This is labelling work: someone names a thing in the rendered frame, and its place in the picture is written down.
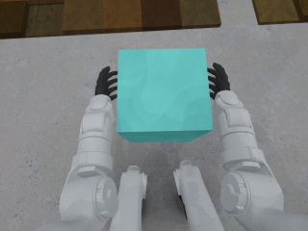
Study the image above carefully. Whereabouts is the right robot hand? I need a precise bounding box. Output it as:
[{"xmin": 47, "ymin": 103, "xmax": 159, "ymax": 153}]
[{"xmin": 207, "ymin": 63, "xmax": 230, "ymax": 100}]

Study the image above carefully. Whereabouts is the left robot hand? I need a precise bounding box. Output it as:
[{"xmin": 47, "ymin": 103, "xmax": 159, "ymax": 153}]
[{"xmin": 94, "ymin": 66, "xmax": 118, "ymax": 101}]

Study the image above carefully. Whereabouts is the right robot foot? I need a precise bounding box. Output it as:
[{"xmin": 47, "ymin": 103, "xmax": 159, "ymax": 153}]
[{"xmin": 179, "ymin": 195, "xmax": 187, "ymax": 219}]

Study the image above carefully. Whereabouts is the left robot forearm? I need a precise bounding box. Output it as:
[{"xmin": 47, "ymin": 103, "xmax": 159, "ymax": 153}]
[{"xmin": 59, "ymin": 94, "xmax": 116, "ymax": 214}]

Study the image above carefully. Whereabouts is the robot left upper arm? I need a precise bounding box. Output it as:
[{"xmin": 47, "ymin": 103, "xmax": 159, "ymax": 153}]
[{"xmin": 35, "ymin": 175, "xmax": 119, "ymax": 231}]

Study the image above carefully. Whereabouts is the robot right upper arm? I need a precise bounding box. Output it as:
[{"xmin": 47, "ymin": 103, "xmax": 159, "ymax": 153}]
[{"xmin": 219, "ymin": 170, "xmax": 308, "ymax": 231}]

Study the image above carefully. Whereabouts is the left robot thigh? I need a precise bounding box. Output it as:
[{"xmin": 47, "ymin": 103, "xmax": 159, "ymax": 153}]
[{"xmin": 109, "ymin": 169, "xmax": 147, "ymax": 231}]

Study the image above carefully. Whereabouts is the right robot forearm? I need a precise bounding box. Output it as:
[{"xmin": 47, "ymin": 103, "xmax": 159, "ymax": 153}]
[{"xmin": 213, "ymin": 90, "xmax": 284, "ymax": 205}]

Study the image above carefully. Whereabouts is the carton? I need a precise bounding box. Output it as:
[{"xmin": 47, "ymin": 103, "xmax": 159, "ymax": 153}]
[{"xmin": 116, "ymin": 48, "xmax": 214, "ymax": 142}]

